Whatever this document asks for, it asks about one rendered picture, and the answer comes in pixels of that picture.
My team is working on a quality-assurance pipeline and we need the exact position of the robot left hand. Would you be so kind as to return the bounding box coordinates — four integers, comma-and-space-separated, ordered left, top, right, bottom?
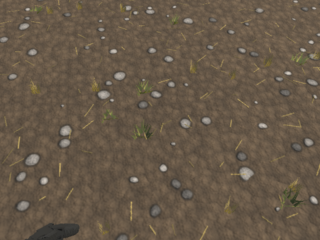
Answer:
25, 223, 80, 240

